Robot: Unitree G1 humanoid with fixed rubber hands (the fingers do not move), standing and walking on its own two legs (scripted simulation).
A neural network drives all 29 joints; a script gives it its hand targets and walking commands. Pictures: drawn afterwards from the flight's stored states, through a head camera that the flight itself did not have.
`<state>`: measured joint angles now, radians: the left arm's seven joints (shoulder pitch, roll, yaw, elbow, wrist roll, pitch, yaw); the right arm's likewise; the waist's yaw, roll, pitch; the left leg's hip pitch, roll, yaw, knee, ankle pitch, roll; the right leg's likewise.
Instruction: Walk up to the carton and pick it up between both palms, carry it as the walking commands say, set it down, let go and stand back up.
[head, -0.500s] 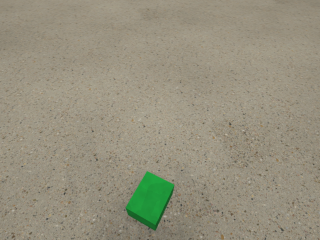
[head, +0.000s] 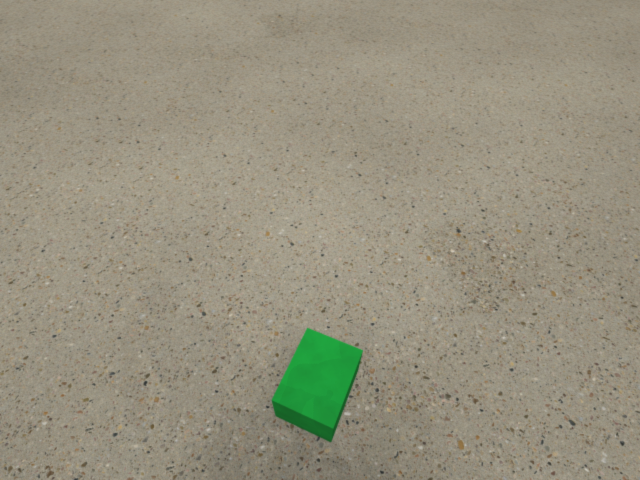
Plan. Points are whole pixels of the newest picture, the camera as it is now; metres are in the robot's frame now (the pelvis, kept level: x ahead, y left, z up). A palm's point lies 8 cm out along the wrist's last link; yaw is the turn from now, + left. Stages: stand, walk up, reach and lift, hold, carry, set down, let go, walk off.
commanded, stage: walk up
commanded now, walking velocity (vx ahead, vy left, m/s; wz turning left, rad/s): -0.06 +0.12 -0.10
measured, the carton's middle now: (318, 383) +0.47 +0.01 -0.69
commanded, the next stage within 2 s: none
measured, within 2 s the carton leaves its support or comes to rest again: neither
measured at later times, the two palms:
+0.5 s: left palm out of the picture +0.10 +0.31 -0.11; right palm out of the picture -0.04 -0.17 -0.15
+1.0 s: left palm (33, 479) +0.14 +0.39 -0.12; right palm out of the picture -0.01 -0.08 -0.11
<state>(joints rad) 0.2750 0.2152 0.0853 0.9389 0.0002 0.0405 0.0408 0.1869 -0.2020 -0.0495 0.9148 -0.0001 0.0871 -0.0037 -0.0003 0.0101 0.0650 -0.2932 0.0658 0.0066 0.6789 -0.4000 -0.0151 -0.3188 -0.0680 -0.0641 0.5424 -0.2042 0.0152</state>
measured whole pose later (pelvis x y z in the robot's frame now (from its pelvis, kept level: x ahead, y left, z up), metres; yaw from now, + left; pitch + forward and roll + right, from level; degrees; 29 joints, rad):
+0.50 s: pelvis -0.01 +0.07 +0.01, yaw -16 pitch +0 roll +3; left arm 0.25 0.21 0.03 0.94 0.00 0.03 0.04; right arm 0.21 -0.20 -0.05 1.01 0.00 0.08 0.01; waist 0.00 0.02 0.04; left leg -0.44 0.04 0.08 1.03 -0.44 0.01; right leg -0.31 -0.06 -0.05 0.57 -0.26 -0.04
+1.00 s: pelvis +0.02 +0.17 +0.01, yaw -19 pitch -1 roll -1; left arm 0.24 0.22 0.02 0.94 0.00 0.05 0.02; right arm 0.22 -0.20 -0.02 0.98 0.00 0.00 -0.01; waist 0.00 -0.01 0.02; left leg -0.18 0.03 0.12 0.44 -0.26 0.03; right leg -0.36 -0.04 -0.05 0.87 -0.43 0.03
